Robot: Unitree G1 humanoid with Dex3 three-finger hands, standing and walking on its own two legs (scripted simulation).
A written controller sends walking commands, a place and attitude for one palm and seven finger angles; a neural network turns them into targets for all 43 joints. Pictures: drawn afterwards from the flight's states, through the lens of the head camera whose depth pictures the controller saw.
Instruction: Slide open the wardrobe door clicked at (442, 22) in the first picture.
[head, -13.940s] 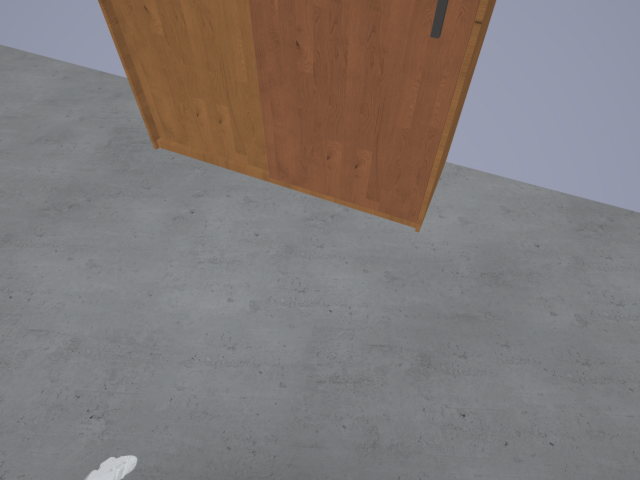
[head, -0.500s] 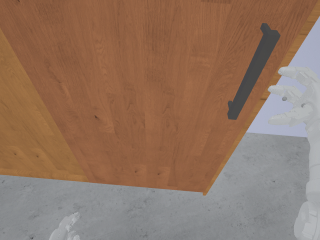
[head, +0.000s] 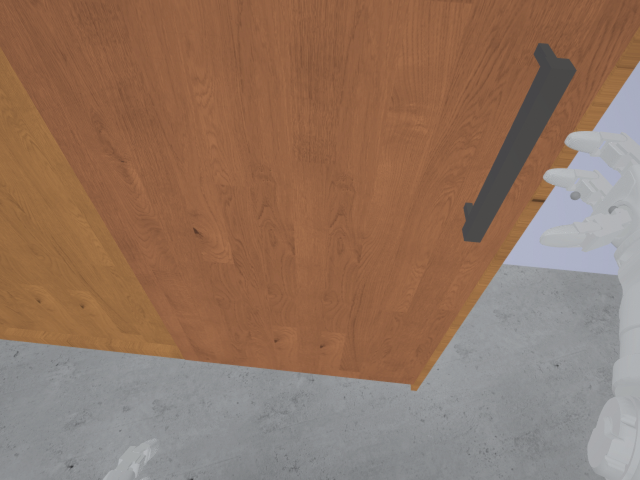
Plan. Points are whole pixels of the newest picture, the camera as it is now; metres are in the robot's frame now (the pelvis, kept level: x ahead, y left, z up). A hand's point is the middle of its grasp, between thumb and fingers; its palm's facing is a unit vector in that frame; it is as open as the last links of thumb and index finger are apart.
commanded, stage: move the hooked fingers beside the handle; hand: right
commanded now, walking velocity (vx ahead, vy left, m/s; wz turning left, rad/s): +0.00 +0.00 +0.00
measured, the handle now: (502, 156) +0.48 -0.17 +0.17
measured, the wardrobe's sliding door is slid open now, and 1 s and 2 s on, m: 0.00 0.00 0.00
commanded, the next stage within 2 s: feel for the door with the fingertips in 0.50 s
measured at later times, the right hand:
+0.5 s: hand (571, 190) +0.42 -0.24 +0.18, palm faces +0.04 +1.00 -0.01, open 14.0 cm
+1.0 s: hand (526, 186) +0.43 -0.19 +0.17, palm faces +0.01 +1.00 -0.01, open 14.0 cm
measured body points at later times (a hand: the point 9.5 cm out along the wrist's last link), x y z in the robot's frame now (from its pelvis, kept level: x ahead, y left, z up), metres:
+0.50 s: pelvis -0.01 +0.00 +0.00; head +0.02 +0.01 +0.45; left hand +0.11 +0.26 -0.10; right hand +0.41 -0.29 +0.18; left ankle +0.02 +0.14 -0.74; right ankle -0.06 -0.12 -0.74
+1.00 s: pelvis -0.01 +0.00 +0.00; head +0.02 +0.01 +0.45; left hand +0.10 +0.26 -0.11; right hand +0.42 -0.24 +0.18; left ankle +0.02 +0.14 -0.74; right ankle -0.06 -0.12 -0.74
